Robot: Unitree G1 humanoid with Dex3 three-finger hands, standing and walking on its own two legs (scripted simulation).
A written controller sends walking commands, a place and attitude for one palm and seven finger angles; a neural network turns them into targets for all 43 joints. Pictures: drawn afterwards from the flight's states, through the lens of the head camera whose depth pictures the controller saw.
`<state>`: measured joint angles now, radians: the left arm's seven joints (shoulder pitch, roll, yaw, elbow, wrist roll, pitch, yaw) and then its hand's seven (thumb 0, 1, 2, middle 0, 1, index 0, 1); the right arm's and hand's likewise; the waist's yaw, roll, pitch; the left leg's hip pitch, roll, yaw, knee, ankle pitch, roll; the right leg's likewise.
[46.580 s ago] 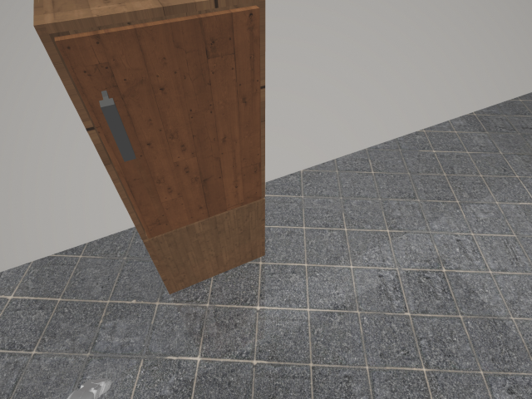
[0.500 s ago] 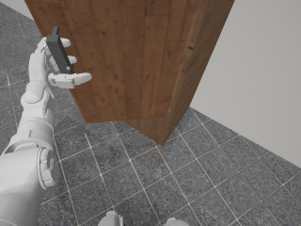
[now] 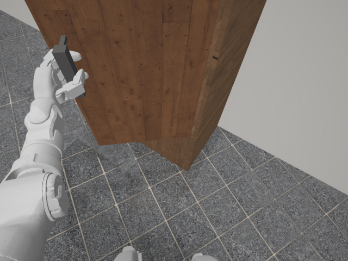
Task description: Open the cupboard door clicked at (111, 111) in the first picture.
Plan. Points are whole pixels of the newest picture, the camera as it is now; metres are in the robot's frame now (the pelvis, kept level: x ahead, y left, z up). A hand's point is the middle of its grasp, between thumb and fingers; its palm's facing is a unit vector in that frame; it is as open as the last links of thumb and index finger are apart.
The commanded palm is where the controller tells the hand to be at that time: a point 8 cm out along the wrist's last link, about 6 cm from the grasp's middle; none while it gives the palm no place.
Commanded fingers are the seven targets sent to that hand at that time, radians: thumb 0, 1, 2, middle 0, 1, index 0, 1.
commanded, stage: pull the door open along its arc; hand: left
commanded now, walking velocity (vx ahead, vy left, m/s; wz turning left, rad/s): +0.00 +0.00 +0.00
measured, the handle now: (72, 67) +0.55 +0.20 +0.11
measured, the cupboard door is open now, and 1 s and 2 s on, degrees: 41 79 81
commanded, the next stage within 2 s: open thumb and fingers to let go in 1.14 s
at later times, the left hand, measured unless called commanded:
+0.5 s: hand (83, 108) +0.42 +0.16 +0.11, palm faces +0.02 -1.00 +0.03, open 6.5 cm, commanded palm +0.37 +0.22 +0.11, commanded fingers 0.00 0.90 0.90 -0.40 -1.35 -0.40 -1.35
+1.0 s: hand (133, 154) +0.31 +0.06 +0.12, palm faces +0.39 -0.92 -0.02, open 6.6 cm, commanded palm +0.24 +0.09 +0.11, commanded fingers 0.00 0.90 0.90 -0.40 -1.35 -0.40 -1.35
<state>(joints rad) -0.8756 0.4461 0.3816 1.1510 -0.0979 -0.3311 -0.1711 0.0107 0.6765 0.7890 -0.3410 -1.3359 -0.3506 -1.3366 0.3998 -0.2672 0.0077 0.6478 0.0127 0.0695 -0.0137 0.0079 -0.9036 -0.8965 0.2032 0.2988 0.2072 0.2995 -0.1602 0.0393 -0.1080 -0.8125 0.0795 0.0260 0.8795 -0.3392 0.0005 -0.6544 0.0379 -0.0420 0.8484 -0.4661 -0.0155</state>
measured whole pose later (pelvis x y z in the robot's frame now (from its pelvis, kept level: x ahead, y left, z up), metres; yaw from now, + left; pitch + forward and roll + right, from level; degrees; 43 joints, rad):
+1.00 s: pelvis +0.02 -0.03 +0.02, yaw +3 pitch +3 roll +0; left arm 0.09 -0.10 -0.22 -0.02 0.06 0.01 0.56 0.02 0.64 0.74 -0.30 -1.30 -0.30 -1.32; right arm 0.19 -0.18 0.01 0.54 -0.04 0.10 0.04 0.01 -0.90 -0.90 0.20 0.30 0.21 0.30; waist -0.02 0.05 -0.10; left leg -0.46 0.05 0.00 0.73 -0.32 -0.04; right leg -0.30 0.02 -0.07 0.73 -0.48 -0.05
